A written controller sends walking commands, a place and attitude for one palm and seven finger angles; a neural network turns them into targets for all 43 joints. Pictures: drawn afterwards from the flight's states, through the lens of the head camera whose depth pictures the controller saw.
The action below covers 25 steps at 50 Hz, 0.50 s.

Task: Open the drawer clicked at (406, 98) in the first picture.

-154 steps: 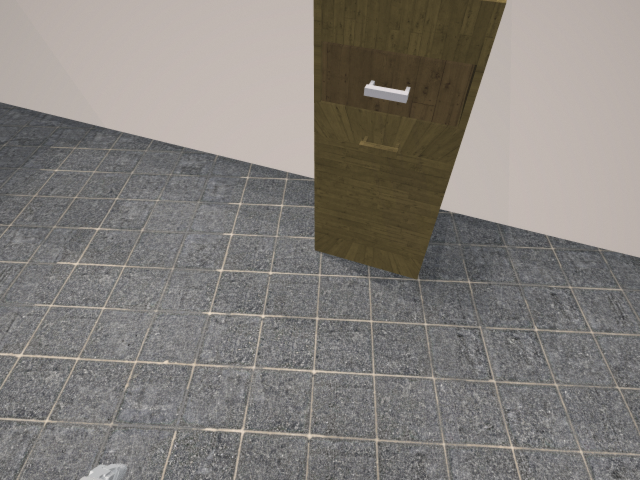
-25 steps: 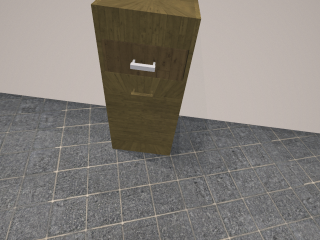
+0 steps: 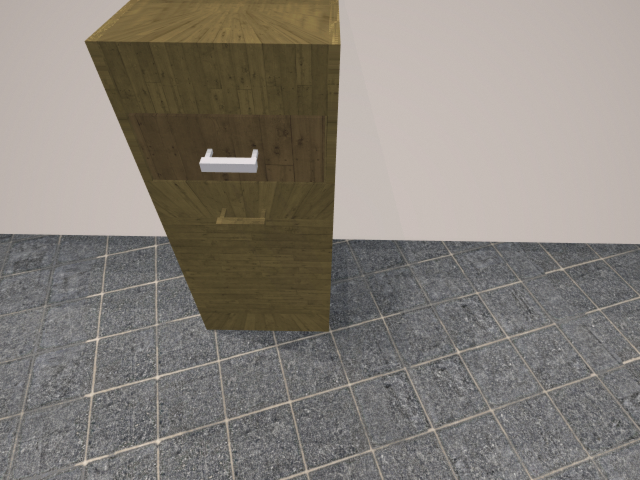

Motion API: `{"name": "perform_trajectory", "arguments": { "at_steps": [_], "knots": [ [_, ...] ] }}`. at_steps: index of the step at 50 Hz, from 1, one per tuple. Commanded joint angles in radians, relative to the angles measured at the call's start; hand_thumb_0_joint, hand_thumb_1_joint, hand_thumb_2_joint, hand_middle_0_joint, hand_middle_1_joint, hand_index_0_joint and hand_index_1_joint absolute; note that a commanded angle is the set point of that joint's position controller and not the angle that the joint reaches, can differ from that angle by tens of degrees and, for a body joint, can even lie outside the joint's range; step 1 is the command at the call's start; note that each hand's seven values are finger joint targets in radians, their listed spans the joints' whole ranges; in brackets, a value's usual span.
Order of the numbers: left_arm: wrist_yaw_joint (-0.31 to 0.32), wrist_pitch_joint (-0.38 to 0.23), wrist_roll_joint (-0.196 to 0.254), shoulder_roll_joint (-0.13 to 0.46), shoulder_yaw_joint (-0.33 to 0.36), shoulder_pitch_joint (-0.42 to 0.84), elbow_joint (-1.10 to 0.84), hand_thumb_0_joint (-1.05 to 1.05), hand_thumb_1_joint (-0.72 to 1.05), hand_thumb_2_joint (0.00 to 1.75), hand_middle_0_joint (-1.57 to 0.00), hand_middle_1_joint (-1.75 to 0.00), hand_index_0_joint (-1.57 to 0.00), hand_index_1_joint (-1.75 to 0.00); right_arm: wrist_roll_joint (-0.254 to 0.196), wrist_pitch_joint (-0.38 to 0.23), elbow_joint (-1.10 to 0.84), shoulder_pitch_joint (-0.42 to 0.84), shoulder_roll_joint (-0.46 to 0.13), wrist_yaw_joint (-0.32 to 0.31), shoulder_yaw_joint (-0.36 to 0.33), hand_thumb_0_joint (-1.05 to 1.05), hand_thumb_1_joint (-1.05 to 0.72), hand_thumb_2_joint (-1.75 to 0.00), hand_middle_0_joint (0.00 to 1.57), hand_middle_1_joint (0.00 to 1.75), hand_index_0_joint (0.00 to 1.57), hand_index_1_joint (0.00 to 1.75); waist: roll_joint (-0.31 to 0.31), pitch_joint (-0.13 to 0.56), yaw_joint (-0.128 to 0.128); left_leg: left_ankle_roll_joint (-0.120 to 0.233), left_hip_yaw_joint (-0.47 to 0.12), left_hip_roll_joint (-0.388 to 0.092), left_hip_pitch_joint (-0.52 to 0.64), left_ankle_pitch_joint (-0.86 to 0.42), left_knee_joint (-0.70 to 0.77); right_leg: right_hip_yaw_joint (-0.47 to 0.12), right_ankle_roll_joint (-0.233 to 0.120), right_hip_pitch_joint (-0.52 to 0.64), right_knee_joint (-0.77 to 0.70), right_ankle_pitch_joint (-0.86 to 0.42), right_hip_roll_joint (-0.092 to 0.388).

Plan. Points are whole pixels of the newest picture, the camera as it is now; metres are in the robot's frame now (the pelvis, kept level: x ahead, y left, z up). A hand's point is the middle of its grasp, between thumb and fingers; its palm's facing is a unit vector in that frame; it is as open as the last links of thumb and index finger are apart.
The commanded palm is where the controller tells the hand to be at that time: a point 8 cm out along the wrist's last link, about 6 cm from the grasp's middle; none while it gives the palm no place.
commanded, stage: take the last steps up to it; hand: left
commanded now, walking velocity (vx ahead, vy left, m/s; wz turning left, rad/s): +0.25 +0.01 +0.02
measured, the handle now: (230, 159) +0.71 +0.21 +0.00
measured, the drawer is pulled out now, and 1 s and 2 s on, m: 0.00 0.00 0.00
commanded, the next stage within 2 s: come to a stop and stand still in 0.24 s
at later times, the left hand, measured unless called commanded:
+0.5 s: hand out of the picture +0.16 +0.22 -0.18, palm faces +0.04 -0.99 -0.16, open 7.4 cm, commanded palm none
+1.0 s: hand (216, 442) +0.21 +0.17 -0.14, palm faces +0.05 -0.96 -0.28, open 7.3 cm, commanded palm none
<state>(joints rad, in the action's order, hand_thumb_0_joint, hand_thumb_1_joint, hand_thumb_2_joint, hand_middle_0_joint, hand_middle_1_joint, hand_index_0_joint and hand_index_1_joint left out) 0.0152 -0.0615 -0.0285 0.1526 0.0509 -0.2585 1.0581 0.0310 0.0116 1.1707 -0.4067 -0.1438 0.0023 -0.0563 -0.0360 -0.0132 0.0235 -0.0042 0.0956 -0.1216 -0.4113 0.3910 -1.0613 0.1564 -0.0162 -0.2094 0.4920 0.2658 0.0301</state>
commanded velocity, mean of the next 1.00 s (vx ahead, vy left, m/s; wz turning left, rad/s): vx -0.01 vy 0.04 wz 0.00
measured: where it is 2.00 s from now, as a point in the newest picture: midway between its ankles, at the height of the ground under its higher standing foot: outside the picture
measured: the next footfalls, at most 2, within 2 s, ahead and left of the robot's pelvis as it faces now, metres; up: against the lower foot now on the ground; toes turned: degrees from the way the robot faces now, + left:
left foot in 0.24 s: +0.21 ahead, +0.13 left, +0.00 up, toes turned +10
right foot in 0.74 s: +0.21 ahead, -0.11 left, +0.00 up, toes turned -7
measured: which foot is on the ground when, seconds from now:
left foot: up 0.00-0.22, down 0.24-0.74, up 0.76-1.00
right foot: down 0.00-0.24, up 0.26-0.72, down 0.74-1.00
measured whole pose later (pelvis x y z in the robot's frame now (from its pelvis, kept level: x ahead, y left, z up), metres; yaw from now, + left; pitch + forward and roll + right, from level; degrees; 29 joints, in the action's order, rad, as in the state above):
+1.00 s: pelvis +0.13 -0.02 +0.01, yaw +0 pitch -1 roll +3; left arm 0.03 0.00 -0.03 0.14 0.04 -0.18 0.98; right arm 0.03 0.08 1.05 -0.23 -0.22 -0.01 -0.08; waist -0.04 -0.05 0.00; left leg -0.06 0.00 -0.02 -0.41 0.36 -1.07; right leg 0.11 -0.05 -0.27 0.49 0.20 0.05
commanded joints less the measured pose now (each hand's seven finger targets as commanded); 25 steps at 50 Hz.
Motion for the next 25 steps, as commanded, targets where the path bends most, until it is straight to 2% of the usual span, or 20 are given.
{"name": "perform_trajectory", "arguments": {
  "at_steps": [1, 5, 7, 9, 10, 11, 12, 13, 14, 15, 16, 17, 19, 20, 21, 22, 25],
  "knots": [
    [0.009, -0.01, -0.002, 0.092, 0.005, -0.113, 0.02, 0.0, 0.9, 0.9, -0.2, -0.3, -0.2, -0.3, -0.005, -0.032, -0.107, 0.053, -0.014, 0.011, -0.007, 0.0, -0.9, -0.9, 0.2, 0.3, 0.2, 0.3, 0.151, -0.099, -0.008, -0.019, -0.004, -0.03, -0.141, -0.086, 0.076, -0.198, -0.13, -0.014, -0.322, -0.067, 0.259],
    [0.006, -0.015, -0.001, 0.117, 0.006, -0.133, 0.035, 0.0, 0.9, 0.9, -0.2, -0.3, -0.2, -0.3, -0.009, -0.039, -0.151, 0.136, -0.022, 0.023, -0.004, 0.0, -0.9, -0.9, 0.2, 0.3, 0.2, 0.3, 0.171, -0.115, -0.016, -0.017, 0.019, -0.011, -0.086, -0.144, 0.269, -0.166, -0.127, -0.02, -0.305, -0.094, 0.246],
    [0.006, -0.011, -0.005, 0.127, 0.011, -0.133, 0.036, 0.0, 0.9, 0.9, -0.2, -0.3, -0.2, -0.3, -0.013, -0.046, -0.162, 0.155, -0.028, 0.024, -0.006, 0.0, -0.9, -0.9, 0.2, 0.3, 0.2, 0.3, 0.175, -0.127, -0.016, -0.004, 0.024, 0.002, -0.001, -0.145, 0.327, -0.171, -0.12, -0.062, -0.289, -0.044, 0.254],
    [0.005, -0.002, -0.003, 0.131, 0.016, -0.119, 0.036, 0.0, 0.9, 0.9, -0.2, -0.3, -0.2, -0.3, -0.011, -0.054, -0.158, 0.123, -0.047, 0.02, -0.005, 0.0, -0.9, -0.9, 0.2, 0.3, 0.2, 0.3, 0.141, -0.131, 0.011, -0.001, 0.045, 0.025, 0.114, -0.174, 0.43, -0.149, -0.098, -0.083, -0.224, -0.028, 0.228],
    [0.003, 0.003, 0.001, 0.126, 0.018, -0.118, 0.036, 0.0, 0.9, 0.9, -0.2, -0.3, -0.2, -0.3, -0.008, -0.061, -0.135, 0.054, -0.068, 0.015, -0.008, 0.0, -0.9, -0.9, 0.2, 0.3, 0.2, 0.3, 0.077, -0.088, 0.039, -0.001, 0.061, 0.048, 0.233, -0.201, 0.507, -0.109, -0.077, -0.094, -0.114, -0.056, 0.188],
    [-0.001, 0.01, 0.003, 0.093, 0.012, -0.142, 0.033, 0.0, 0.9, 0.9, -0.2, -0.3, -0.2, -0.3, -0.003, -0.067, -0.108, -0.048, -0.132, 0.005, -0.021, 0.0, -0.9, -0.9, 0.2, 0.3, 0.2, 0.3, -0.078, -0.03, 0.071, 0.021, -0.036, -0.005, 0.382, -0.167, 0.578, -0.07, -0.047, -0.161, 0.094, -0.03, 0.118],
    [-0.008, 0.015, 0.015, 0.035, 0.006, -0.168, 0.012, 0.0, 0.9, 0.9, -0.2, -0.3, -0.2, -0.3, 0.008, -0.072, -0.095, -0.146, -0.242, -0.008, -0.042, 0.0, -0.9, -0.9, 0.2, 0.3, 0.2, 0.3, -0.343, 0.021, 0.089, 0.105, -0.364, -0.251, 0.463, -0.128, 0.742, 0.028, 0.006, -0.305, 0.39, 0.245, -0.004],
    [-0.004, 0.018, 0.007, 0.055, 0.004, -0.148, -0.012, 0.0, 0.9, 0.9, -0.2, -0.3, -0.2, -0.3, 0.002, -0.062, -0.09, -0.161, -0.262, -0.017, -0.036, 0.0, -0.9, -0.9, 0.2, 0.3, 0.2, 0.3, -0.345, 0.056, 0.088, 0.154, -0.509, -0.324, 0.446, -0.032, 0.85, -0.062, -0.003, -0.354, 0.592, 0.353, -0.026],
    [-0.004, 0.02, 0.005, 0.057, 0.007, -0.1, -0.012, 0.0, 0.9, 0.9, -0.2, -0.3, -0.2, -0.3, -0.003, -0.06, -0.104, -0.087, -0.233, -0.027, -0.03, 0.0, -0.9, -0.9, 0.2, 0.3, 0.2, 0.3, -0.255, 0.016, 0.074, 0.167, -0.496, -0.321, 0.363, 0.022, 0.873, -0.112, -0.014, -0.389, 0.706, 0.286, 0.017],
    [-0.012, 0.019, 0.004, 0.055, 0.007, -0.078, -0.006, 0.0, 0.9, 0.9, -0.2, -0.3, -0.2, -0.3, -0.006, -0.062, -0.13, -0.009, -0.189, -0.029, -0.016, 0.0, -0.9, -0.9, 0.2, 0.3, 0.2, 0.3, -0.165, -0.044, 0.046, 0.174, -0.422, -0.29, 0.279, 0.003, 0.873, -0.131, -0.012, -0.406, 0.742, 0.197, 0.057],
    [-0.02, 0.018, 0.001, 0.049, 0.007, -0.087, 0.009, 0.0, 0.9, 0.9, -0.2, -0.3, -0.2, -0.3, -0.008, -0.072, -0.143, 0.049, -0.141, -0.032, -0.003, 0.0, -0.9, -0.9, 0.2, 0.3, 0.2, 0.3, -0.078, -0.06, 0.015, 0.163, -0.338, -0.261, 0.24, -0.062, 0.878, -0.137, -0.003, -0.386, 0.722, 0.134, 0.083],
    [-0.022, 0.024, -0.003, 0.03, 0.003, -0.101, 0.019, 0.0, 0.9, 0.9, -0.2, -0.3, -0.2, -0.3, -0.008, -0.081, -0.145, 0.069, -0.121, -0.033, 0.006, 0.0, -0.9, -0.9, 0.2, 0.3, 0.2, 0.3, -0.047, -0.059, -0.004, 0.144, -0.245, -0.223, 0.207, -0.207, 0.871, -0.137, 0.01, -0.343, 0.679, 0.091, 0.092],
    [-0.008, 0.047, 0.006, 0.002, -0.006, -0.145, 0.043, 0.0, 0.9, 0.9, -0.2, -0.3, -0.2, -0.3, -0.013, -0.086, -0.136, 0.104, -0.091, -0.042, 0.021, 0.0, -0.9, -0.9, 0.2, 0.3, 0.2, 0.3, -0.041, -0.017, -0.039, 0.127, -0.11, -0.178, 0.182, -0.593, 0.827, -0.148, 0.037, -0.225, 0.552, 0.046, 0.091],
    [0.0, 0.059, 0.011, -0.002, -0.011, -0.169, 0.05, 0.0, 0.9, 0.9, -0.2, -0.3, -0.2, -0.3, -0.017, -0.084, -0.133, 0.118, -0.091, -0.047, 0.025, 0.0, -0.9, -0.9, 0.2, 0.3, 0.2, 0.3, -0.042, 0.014, -0.052, 0.127, -0.069, -0.169, 0.209, -0.738, 0.803, -0.145, 0.047, -0.189, 0.494, 0.037, 0.083],
    [0.006, 0.068, 0.011, -0.002, -0.01, -0.171, 0.052, 0.0, 0.9, 0.9, -0.2, -0.3, -0.2, -0.3, -0.018, -0.08, -0.127, 0.12, -0.088, -0.052, 0.022, 0.0, -0.9, -0.9, 0.2, 0.3, 0.2, 0.3, -0.021, 0.02, -0.054, 0.128, -0.056, -0.17, 0.223, -0.834, 0.786, -0.137, 0.053, -0.168, 0.452, 0.028, 0.074],
    [0.011, 0.077, 0.01, 0.006, -0.009, -0.163, 0.046, 0.0, 0.9, 0.9, -0.2, -0.3, -0.2, -0.3, -0.018, -0.073, -0.123, 0.114, -0.101, -0.055, 0.02, 0.0, -0.9, -0.9, 0.2, 0.3, 0.2, 0.3, -0.015, 0.033, -0.051, 0.131, -0.05, -0.175, 0.247, -0.888, 0.771, -0.132, 0.058, -0.164, 0.422, 0.028, 0.064],
    [0.016, 0.101, 0.006, 0.041, 0.003, -0.098, 0.006, 0.0, 0.9, 0.9, -0.2, -0.3, -0.2, -0.3, -0.019, -0.044, -0.111, 0.105, -0.128, -0.058, 0.003, 0.0, -0.9, -0.9, 0.2, 0.3, 0.2, 0.3, -0.069, 0.005, -0.031, 0.151, -0.058, -0.195, 0.262, -0.882, 0.749, -0.116, 0.058, -0.181, 0.39, 0.054, 0.048]
  ]
}}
